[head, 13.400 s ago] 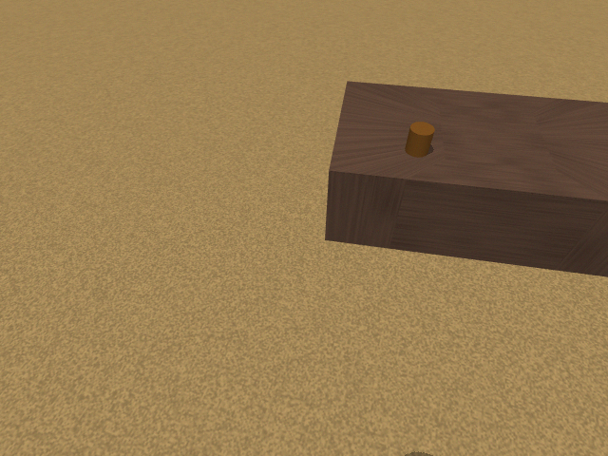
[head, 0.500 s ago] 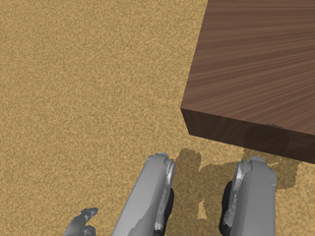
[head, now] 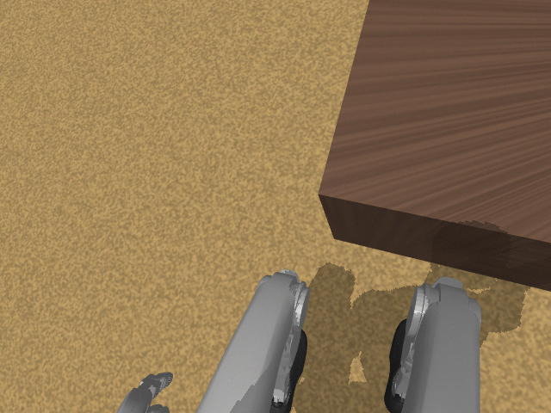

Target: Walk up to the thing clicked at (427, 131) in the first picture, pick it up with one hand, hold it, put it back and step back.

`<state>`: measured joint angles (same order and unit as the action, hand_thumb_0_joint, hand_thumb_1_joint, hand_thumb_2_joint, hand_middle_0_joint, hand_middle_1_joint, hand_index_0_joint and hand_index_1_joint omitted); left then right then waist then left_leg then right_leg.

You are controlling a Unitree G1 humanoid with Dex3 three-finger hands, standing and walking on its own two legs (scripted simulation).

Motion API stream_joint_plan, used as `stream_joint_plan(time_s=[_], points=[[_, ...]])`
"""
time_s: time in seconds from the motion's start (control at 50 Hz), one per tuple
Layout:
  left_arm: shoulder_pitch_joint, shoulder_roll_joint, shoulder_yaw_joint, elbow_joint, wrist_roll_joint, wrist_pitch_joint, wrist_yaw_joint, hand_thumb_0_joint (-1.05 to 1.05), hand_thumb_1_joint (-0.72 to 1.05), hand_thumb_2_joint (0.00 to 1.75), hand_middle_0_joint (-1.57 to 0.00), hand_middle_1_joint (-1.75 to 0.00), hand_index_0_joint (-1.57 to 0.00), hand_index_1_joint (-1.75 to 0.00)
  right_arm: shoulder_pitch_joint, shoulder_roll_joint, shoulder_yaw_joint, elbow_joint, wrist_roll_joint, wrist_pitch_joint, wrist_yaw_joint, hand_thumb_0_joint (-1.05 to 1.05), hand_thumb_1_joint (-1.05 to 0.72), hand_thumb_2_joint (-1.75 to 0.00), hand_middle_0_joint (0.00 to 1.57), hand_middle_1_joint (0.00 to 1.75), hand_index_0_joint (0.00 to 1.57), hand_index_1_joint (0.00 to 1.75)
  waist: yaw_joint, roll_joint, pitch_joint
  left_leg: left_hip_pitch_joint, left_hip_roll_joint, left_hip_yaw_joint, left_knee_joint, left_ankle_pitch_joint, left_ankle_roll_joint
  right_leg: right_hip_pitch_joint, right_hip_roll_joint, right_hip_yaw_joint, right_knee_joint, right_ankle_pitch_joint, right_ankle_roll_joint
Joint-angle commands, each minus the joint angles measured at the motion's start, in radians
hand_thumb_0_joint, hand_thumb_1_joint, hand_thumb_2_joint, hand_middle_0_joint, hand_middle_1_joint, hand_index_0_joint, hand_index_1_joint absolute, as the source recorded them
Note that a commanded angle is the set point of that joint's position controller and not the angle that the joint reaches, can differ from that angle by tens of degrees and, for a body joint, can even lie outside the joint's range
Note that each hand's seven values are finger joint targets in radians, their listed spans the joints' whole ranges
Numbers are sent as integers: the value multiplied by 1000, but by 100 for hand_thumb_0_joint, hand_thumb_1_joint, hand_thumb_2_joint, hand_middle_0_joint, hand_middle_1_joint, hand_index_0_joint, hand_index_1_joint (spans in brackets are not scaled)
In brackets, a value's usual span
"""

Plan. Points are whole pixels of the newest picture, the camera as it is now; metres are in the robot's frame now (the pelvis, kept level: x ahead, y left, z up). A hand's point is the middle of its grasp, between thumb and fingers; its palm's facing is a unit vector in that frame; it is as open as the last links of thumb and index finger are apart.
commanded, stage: settle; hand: right
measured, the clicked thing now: out of the picture +0.53 -0.34 -0.01
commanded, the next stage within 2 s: lift in 0.84 s
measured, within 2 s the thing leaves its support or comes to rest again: neither
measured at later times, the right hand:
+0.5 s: hand out of the picture +0.52 -0.36 +0.09, palm faces +0.42 +0.91 -0.01, open 6.9 cm
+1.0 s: hand out of the picture +0.52 -0.37 +0.11, palm faces +0.43 +0.90 -0.01, open 7.0 cm
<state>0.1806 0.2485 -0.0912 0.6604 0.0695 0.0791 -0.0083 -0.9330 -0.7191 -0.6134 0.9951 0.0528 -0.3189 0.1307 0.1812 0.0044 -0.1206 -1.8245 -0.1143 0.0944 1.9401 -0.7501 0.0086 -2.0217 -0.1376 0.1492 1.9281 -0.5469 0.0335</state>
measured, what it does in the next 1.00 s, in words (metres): rises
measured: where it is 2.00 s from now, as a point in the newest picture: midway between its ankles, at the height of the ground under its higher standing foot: (340, 386)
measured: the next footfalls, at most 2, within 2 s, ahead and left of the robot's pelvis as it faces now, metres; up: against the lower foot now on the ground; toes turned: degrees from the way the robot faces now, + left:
none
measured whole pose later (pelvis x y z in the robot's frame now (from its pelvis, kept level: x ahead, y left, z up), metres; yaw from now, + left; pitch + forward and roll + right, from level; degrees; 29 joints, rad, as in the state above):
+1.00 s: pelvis +0.03 -0.02 +0.10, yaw -3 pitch +34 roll +8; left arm 0.20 0.25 -0.05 0.67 0.06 0.03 -0.01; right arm -0.86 -0.64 -0.58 1.04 0.09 -0.38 0.13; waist 0.15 -0.02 -0.15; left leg -1.50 -0.09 0.06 1.59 -0.70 -0.01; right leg -1.70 -0.12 0.09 1.62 -0.54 0.01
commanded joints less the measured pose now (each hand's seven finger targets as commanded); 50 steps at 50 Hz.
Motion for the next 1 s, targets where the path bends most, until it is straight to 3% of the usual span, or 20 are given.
stream_joint_plan(time_s=[0.0, 0.06, 0.12, 0.16, 0.18, 0.22, 0.24, 0.3, 0.36, 0.4, 0.44, 0.62, 0.76, 0.78, 0.82, 0.86, 0.88, 0.92, 0.96, 0.98], points=[[183, 226, 90, -24, -13, -14, 30, 0, 91, 89, -20, -30, -20, -30, -491, -404, -31, -374, 40, -99, -16, 0, -15, -129, 135, 145, 140, 145, -51, -393, -797, 220, -5, 0, -326, 275, 33, 826, 18, -50, -220, 170, -59], [202, 230, 100, 8, -14, -22, 34, 0, 92, 89, -20, -31, -20, -30, -423, -337, -4, -251, 41, -81, -15, 0, -18, -131, 138, 148, 143, 148, -20, -347, -708, 213, -2, 3, -354, 297, 27, 825, 16, -45, -233, 190, -62], [190, 228, 98, 0, -19, -30, 36, 0, 91, 89, -20, -31, -20, -30, -426, -356, -11, -255, 40, -82, -11, 0, -16, -130, 137, 147, 142, 147, -30, -323, -670, 237, 0, -7, -390, 278, 28, 782, 22, -53, -264, 151, -66], [188, 224, 99, -10, -22, -33, 32, 0, 90, 89, -20, -31, -20, -30, -390, -335, -7, -203, 40, -76, -4, 0, -15, -129, 137, 147, 142, 147, -24, -282, -660, 277, 1, -9, -413, 291, 25, 768, 24, -52, -285, 151, -70], [191, 226, 102, -6, -23, -35, 32, 0, 90, 89, -20, -31, -20, -30, -366, -306, 4, -166, 43, -72, 2, 0, -16, -130, 137, 147, 142, 147, -18, -266, -649, 289, 3, -9, -419, 313, 22, 773, 24, -51, -286, 169, -71], [188, 228, 103, -8, -25, -40, 31, 0, 91, 89, -20, -31, -21, -30, -343, -313, -9, -154, 49, -75, 16, 0, -14, -128, 137, 145, 141, 145, -24, -253, -644, 295, 5, -11, -420, 340, 20, 780, 24, -51, -286, 210, -74], [192, 232, 106, -13, -26, -40, 30, 0, 90, 90, -20, -31, -20, -30, -364, -337, -19, -181, 52, -81, 20, 0, -13, -127, 135, 144, 140, 144, -28, -258, -667, 314, 6, -16, -431, 347, 21, 794, 25, -52, -294, 221, -76], [191, 233, 111, -17, -27, -42, 26, 0, 91, 89, -20, -31, -20, -30, -363, -313, -12, -177, 57, -86, 30, 0, -12, -124, 132, 141, 137, 141, -27, -255, -675, 333, 9, -19, -445, 362, 20, 828, 26, -53, -307, 242, -76], [194, 229, 112, -24, -25, -44, 24, 0, 91, 89, -20, -30, -20, -30, -397, -341, -19, -228, 55, -102, 29, 0, -12, -125, 129, 140, 134, 140, -37, -282, -718, 350, 9, -24, -462, 371, 21, 877, 26, -55, -323, 266, -75], [198, 240, 120, -19, -22, -46, 27, 0, 91, 89, -20, -31, -20, -30, -405, -329, -16, -236, 58, -107, 25, 0, -16, -126, 129, 140, 133, 140, -34, -302, -723, 343, 9, -19, -469, 355, 22, 920, 26, -51, -342, 259, -72], [200, 234, 117, -19, -20, -46, 27, 0, 91, 89, -20, -30, -20, -30, -440, -357, -21, -283, 55, -120, 17, 0, -15, -127, 128, 141, 133, 141, -48, -336, -751, 359, 11, -29, -481, 373, 23, 956, 26, -56, -349, 289, -71], [203, 222, 120, -9, -15, -47, 27, 0, 91, 89, -19, -30, -20, -30, -381, -300, -5, -245, 47, -124, -3, 0, -19, -132, 130, 145, 135, 145, -40, -322, -727, 405, 14, -28, -518, 430, 18, 1015, 26, -56, -381, 356, -69], [182, 226, 122, -15, -18, -53, 23, 0, 92, 89, -19, -31, -20, -30, -331, -244, 14, -179, 49, -129, 2, 0, -20, -134, 129, 146, 134, 146, -36, -298, -645, 372, 16, -15, -537, 352, 23, 1008, 28, -41, -434, 281, -63], [193, 226, 123, -18, -18, -53, 23, 0, 91, 89, -19, -30, -20, -30, -346, -266, 1, -214, 50, -136, 0, 0, -20, -134, 129, 145, 134, 146, -43, -297, -670, 390, 17, -15, -536, 374, 24, 1026, 28, -35, -442, 307, -64], [193, 224, 123, -17, -14, -53, 19, 0, 92, 89, -19, -31, -20, -30, -315, -226, 13, -170, 52, -137, 5, 0, -17, -135, 128, 146, 133, 146, -39, -284, -652, 379, 19, -9, -529, 389, 21, 1040, 24, -22, -443, 341, -61], [192, 227, 125, -27, -17, -53, 19, 0, 91, 89, -19, -30, -20, -30, -337, -265, -10, -220, 53, -146, 4, 0, -18, -136, 128, 147, 133, 147, -49, -290, -685, 383, 17, -12, -537, 378, 23, 1068, 24, -20, -456, 336, -62], [188, 228, 125, -27, -18, -54, 20, 0, 92, 89, -19, -30, -20, -30, -336, -236, 14, -195, 55, -148, 10, 0, -18, -136, 129, 148, 134, 148, -34, -296, -666, 384, 21, -13, -542, 374, 22, 1066, 25, -23, -455, 325, -62], [195, 224, 126, -28, -14, -55, 20, 0, 92, 89, -19, -30, -20, -30, -373, -249, 9, -256, 58, -159, 6, 0, -18, -137, 128, 148, 133, 148, -37, -293, -719, 427, 20, -19, -551, 407, 21, 1069, 32, -38, -445, 349, -68], [193, 219, 124, -26, -15, -60, 22, 0, 92, 89, -20, -32, -21, -30, -335, -211, 24, -214, 64, -157, 7, 0, -22, -135, 132, 147, 136, 147, -33, -272, -712, 435, 18, -20, -567, 403, 18, 1066, 36, -44, -446, 344, -70], [196, 225, 128, -29, -15, -60, 22, 0, 92, 89, -20, -32, -21, -30, -332, -233, 14, -251, 64, -161, 3, 0, -22, -134, 131, 146, 135, 146, -49, -284, -730, 445, 19, -23, -571, 413, 19, 1083, 35, -47, -448, 360, -70]])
